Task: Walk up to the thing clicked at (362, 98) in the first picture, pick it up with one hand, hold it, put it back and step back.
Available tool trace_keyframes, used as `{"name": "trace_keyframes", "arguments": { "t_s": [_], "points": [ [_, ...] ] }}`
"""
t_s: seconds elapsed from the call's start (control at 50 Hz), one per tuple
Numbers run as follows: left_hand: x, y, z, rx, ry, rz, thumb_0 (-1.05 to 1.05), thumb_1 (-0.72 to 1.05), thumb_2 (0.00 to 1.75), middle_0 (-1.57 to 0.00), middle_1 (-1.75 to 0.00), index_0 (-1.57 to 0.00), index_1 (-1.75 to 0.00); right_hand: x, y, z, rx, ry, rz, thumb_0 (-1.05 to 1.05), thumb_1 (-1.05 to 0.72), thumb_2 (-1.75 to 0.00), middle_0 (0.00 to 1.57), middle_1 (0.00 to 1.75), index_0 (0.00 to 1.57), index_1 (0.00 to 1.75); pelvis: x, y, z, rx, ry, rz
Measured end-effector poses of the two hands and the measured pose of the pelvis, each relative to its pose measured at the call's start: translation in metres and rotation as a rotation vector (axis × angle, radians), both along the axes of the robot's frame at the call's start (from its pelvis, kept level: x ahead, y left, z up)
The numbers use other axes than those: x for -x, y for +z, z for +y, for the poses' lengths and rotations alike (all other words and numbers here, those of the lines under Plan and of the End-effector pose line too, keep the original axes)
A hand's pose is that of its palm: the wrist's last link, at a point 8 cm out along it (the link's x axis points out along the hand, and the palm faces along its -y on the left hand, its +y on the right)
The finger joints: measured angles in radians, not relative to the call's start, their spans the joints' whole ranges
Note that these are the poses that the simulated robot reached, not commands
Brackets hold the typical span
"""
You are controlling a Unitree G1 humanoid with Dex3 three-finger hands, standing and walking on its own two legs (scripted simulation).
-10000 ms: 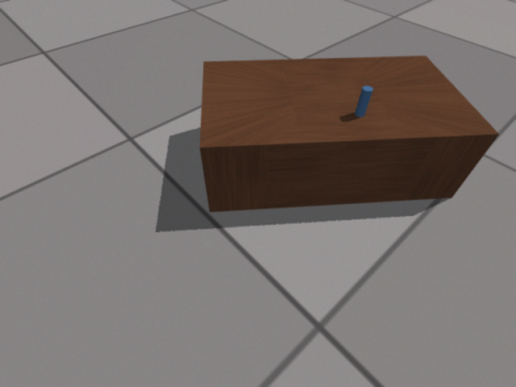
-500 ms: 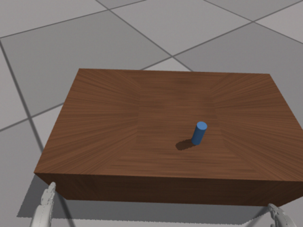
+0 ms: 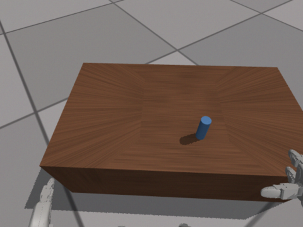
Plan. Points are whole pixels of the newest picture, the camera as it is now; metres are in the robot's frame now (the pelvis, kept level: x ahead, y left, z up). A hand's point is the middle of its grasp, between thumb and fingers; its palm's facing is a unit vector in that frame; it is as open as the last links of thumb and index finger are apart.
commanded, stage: go down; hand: right
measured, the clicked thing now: (203, 128) +0.56 -0.20 -0.24
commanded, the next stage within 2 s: approach in 0.94 s
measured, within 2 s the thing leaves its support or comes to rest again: neither
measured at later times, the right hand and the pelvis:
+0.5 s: hand (291, 137) +0.37 -0.36 +0.03, palm faces +0.21 +0.97 -0.07, open 17.4 cm; pelvis -0.01 +0.00 +0.00, yaw +2 degrees
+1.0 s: hand (296, 119) +0.41 -0.38 +0.05, palm faces +0.21 +0.98 -0.02, open 17.7 cm; pelvis -0.01 -0.02 -0.01, yaw +3 degrees
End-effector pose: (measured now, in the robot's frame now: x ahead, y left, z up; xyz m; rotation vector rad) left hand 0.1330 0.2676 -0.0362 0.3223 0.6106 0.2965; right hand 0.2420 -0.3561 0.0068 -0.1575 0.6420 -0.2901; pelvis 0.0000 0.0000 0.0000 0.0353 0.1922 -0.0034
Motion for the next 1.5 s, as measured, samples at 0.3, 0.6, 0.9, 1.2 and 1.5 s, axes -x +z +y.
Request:
{"name": "trace_keyframes", "arguments": {
  "t_s": [0.3, 0.6, 0.9, 1.2, 1.5],
  "points": [
    [0.009, -0.002, -0.006, 0.011, -0.005, 0.062, -0.01, -0.53, 0.04, -0.06, -0.06, -0.06, -0.05, -0.07, 0.024, -0.035, -0.089, 0.025, -0.181, -0.01, 0.46, -0.02, 0.06, 0.05, 0.06, 0.05, 0.0, 0.004, -0.001, 0.003, 0.031, 0.032],
    [0.013, -0.001, -0.011, -0.019, -0.031, 0.1, -0.01, -0.53, 0.04, -0.06, -0.06, -0.07, -0.05, -0.105, 0.039, -0.053, -0.108, 0.067, -0.35, -0.01, 0.52, -0.03, 0.05, 0.05, 0.05, 0.05, 0.008, -0.002, -0.006, -0.017, 0.028, 0.076],
    [0.019, 0.0, -0.02, -0.034, -0.041, 0.119, -0.01, -0.52, 0.04, -0.06, -0.06, -0.07, -0.05, -0.133, 0.043, -0.067, -0.115, 0.069, -0.424, -0.01, 0.58, -0.02, 0.05, 0.05, 0.05, 0.05, 0.011, -0.008, -0.015, -0.032, 0.039, 0.12],
    [0.01, -0.001, -0.025, -0.044, -0.063, 0.105, -0.01, -0.53, 0.04, -0.06, -0.05, -0.06, -0.05, -0.15, 0.041, -0.07, -0.127, 0.073, -0.488, -0.01, 0.6, -0.01, 0.05, 0.05, 0.06, 0.05, 0.01, -0.015, -0.018, -0.044, 0.037, 0.155],
    [0.023, 0.003, -0.011, -0.24, -0.103, 0.033, -0.01, -0.54, 0.05, -0.06, -0.05, -0.05, -0.05, -0.174, -0.104, -0.017, -0.204, 0.119, -0.53, -0.01, 0.61, 0.0, 0.06, 0.04, 0.07, 0.04, 0.034, -0.077, -0.018, -0.069, 0.053, 0.27]
  ]
}}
